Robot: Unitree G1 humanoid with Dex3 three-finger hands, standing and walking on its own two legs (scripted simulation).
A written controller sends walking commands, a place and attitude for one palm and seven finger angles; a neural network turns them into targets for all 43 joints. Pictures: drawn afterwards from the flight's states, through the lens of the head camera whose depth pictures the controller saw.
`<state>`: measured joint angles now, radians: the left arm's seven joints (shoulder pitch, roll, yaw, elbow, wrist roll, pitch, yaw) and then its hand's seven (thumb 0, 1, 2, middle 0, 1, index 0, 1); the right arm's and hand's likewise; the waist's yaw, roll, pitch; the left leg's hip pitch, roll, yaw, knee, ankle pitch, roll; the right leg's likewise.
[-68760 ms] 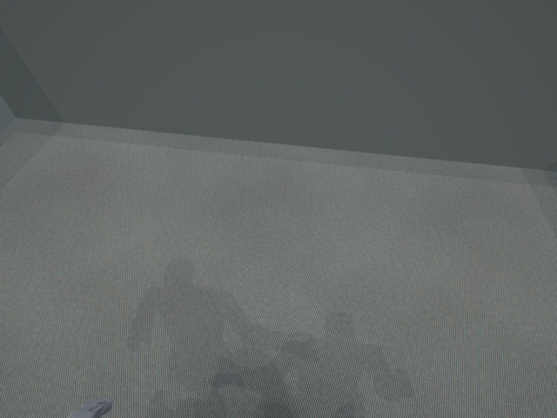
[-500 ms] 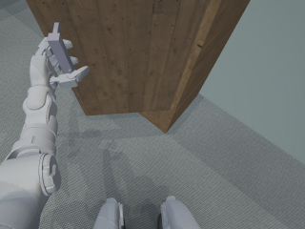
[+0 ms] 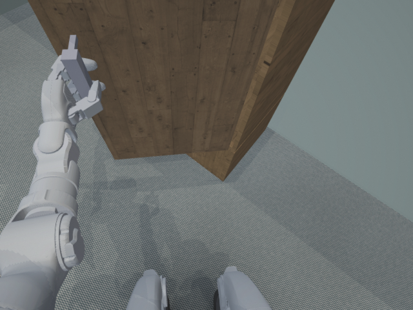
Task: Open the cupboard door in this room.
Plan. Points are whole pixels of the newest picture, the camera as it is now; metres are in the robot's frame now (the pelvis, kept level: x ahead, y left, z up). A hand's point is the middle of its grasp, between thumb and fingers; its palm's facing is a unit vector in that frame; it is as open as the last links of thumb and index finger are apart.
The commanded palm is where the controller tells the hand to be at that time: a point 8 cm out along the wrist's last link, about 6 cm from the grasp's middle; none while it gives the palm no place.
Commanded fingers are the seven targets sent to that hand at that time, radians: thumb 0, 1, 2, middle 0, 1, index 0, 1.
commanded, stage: pull the door open along its arc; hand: left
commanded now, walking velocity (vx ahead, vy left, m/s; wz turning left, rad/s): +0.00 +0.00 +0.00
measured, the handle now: (84, 73) +0.55 +0.20 +0.07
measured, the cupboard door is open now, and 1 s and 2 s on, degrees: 46 87 85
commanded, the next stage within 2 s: open thumb and fingers to let go in 0.86 s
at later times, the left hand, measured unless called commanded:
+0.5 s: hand (130, 170) +0.35 +0.10 +0.07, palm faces +0.25 -0.97 +0.05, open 6.5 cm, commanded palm +0.29 +0.18 +0.07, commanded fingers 0.00 0.90 0.90 -0.40 -1.35 -0.40 -1.35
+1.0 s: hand (174, 202) +0.29 +0.04 +0.07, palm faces +0.37 -0.93 -0.02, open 6.3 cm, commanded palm +0.25 +0.08 +0.07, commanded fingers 0.00 0.69 0.81 -0.38 -1.33 -0.38 -1.33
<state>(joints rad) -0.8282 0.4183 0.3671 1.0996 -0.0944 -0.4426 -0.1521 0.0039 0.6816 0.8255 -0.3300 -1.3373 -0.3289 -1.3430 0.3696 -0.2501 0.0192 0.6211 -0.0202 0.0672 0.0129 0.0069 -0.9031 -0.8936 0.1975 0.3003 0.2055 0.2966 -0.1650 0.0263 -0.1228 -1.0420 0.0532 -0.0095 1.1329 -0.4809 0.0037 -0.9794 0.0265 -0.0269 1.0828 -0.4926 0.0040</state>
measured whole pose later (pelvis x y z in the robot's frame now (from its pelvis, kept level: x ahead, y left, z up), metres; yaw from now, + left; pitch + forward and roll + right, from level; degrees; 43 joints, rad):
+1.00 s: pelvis +0.03 -0.05 +0.02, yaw +5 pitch +13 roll +1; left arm 0.22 -0.08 -0.24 0.10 0.10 -0.33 0.53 0.01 0.64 0.76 -0.31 -1.31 -0.34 -1.33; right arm 0.22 -0.19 -0.01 0.55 -0.08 -0.02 0.02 0.01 -0.90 -0.89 0.20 0.30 0.20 0.30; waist -0.03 0.03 -0.15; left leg -0.75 0.03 -0.05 0.99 -0.47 -0.06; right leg -0.71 0.00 -0.07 1.03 -0.55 -0.06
